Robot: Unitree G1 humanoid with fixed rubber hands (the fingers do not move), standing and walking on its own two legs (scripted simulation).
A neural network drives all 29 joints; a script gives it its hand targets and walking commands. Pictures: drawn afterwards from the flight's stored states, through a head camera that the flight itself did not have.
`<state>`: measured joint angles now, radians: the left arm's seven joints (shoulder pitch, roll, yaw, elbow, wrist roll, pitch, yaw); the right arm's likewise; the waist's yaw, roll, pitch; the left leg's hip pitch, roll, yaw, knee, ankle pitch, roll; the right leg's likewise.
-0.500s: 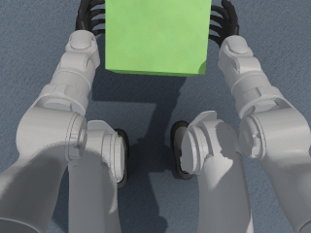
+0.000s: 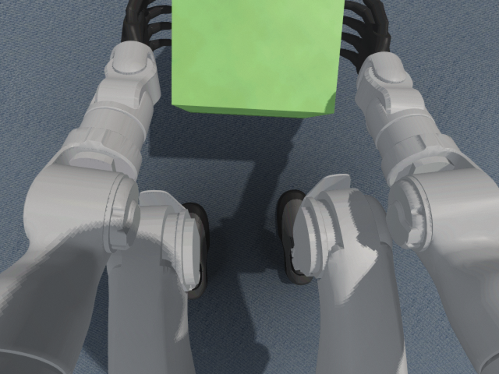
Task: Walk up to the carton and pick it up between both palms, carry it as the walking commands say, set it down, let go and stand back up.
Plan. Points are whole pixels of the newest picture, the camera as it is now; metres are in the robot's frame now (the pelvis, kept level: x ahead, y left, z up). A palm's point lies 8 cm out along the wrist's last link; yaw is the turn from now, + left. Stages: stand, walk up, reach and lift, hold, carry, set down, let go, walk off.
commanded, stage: set down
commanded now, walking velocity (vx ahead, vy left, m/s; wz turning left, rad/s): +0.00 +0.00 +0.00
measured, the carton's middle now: (252, 58) +0.51 -0.04 -0.26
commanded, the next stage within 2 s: none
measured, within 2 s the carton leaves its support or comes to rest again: neither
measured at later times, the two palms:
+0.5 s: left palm (121, 55) +0.51 +0.15 -0.19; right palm (382, 73) +0.46 -0.23 -0.20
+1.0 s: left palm (100, 61) +0.50 +0.17 -0.18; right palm (397, 75) +0.46 -0.25 -0.19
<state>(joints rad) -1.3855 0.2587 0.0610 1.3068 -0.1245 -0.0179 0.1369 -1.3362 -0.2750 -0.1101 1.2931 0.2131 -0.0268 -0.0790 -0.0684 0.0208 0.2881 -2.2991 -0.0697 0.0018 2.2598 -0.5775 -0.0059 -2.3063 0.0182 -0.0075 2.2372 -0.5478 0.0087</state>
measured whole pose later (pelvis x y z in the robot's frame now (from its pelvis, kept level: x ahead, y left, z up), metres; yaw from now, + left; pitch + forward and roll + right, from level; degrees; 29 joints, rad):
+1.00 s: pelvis +0.01 -0.01 +0.01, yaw +0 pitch +37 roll +0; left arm -1.16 0.39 0.02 1.00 -0.23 0.02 0.09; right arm -1.09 -0.36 -0.14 0.99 0.25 -0.01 -0.07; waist -0.04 0.02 0.31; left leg -2.28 -0.07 -0.01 2.25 -0.60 -0.03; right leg -2.30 0.02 -0.02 2.23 -0.57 -0.01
